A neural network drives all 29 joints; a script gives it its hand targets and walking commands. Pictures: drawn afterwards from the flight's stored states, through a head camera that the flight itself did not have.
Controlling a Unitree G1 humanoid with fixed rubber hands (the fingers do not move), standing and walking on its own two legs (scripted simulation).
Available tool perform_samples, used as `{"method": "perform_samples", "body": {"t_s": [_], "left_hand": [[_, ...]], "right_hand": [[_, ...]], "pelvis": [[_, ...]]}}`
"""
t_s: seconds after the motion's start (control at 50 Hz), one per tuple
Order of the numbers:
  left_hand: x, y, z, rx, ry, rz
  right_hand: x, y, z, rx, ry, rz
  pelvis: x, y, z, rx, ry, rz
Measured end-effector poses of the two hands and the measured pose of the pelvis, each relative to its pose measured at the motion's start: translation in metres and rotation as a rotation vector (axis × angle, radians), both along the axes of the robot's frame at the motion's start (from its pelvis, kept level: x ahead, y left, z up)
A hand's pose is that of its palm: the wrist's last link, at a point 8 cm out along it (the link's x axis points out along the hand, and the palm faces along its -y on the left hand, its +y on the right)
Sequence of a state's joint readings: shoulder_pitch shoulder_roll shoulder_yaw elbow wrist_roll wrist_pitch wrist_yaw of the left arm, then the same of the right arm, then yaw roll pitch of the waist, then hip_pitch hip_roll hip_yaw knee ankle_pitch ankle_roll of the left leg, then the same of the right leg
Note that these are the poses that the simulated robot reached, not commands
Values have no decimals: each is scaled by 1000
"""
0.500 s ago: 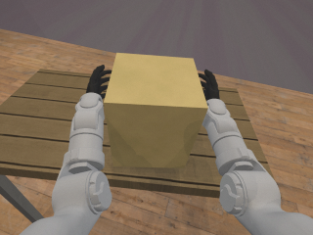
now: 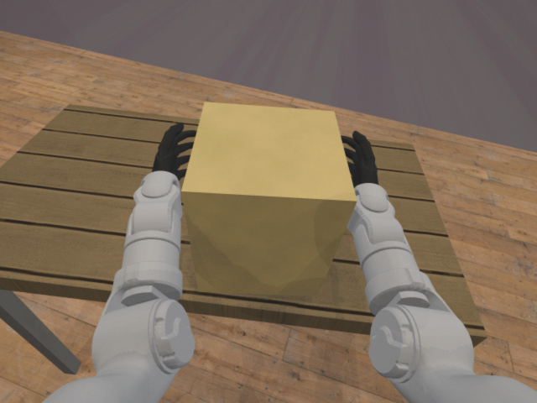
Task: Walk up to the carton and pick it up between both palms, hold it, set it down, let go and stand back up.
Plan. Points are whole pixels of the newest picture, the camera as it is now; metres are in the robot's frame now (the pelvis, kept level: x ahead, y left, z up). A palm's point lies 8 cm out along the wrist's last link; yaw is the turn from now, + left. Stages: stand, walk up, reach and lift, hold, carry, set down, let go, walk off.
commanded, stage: set down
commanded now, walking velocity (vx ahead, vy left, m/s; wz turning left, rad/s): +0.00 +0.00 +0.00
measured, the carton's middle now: (264, 204) +0.40 +0.03 +0.09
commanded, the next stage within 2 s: none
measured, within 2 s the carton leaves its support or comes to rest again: rests again in 0.58 s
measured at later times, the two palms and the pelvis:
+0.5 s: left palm (165, 188) +0.40 +0.19 +0.12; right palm (354, 195) +0.40 -0.11 +0.12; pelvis +0.00 +0.00 +0.00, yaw +0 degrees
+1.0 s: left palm (169, 194) +0.40 +0.18 +0.11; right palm (356, 200) +0.39 -0.12 +0.12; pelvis +0.00 +0.00 +0.00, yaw +0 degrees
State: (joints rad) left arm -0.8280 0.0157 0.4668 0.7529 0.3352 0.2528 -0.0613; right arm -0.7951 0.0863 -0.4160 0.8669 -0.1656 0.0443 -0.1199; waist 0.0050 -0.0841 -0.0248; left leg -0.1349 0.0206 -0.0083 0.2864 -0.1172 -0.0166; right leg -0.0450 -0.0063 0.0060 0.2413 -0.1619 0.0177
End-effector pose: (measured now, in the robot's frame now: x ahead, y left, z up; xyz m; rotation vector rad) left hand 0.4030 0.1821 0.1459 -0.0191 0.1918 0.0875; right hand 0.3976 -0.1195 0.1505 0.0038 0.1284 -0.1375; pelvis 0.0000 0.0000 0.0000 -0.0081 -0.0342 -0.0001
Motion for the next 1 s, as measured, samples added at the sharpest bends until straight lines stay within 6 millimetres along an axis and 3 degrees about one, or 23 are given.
{"method": "perform_samples", "body": {"t_s": [0.36,0.72,1.0], "left_hand": [[-7,11,-22,-10,27,24],[-4,1,-38,8,38,16],[-6,2,-38,-6,21,13]], "right_hand": [[0,10,-18,-19,18,27],[0,0,-37,-28,21,19],[-3,0,-35,-30,-9,12]], "pelvis": [[-2,1,0,2,14,3],[2,-1,0,3,34,-10],[2,-1,0,5,23,-8]]}}
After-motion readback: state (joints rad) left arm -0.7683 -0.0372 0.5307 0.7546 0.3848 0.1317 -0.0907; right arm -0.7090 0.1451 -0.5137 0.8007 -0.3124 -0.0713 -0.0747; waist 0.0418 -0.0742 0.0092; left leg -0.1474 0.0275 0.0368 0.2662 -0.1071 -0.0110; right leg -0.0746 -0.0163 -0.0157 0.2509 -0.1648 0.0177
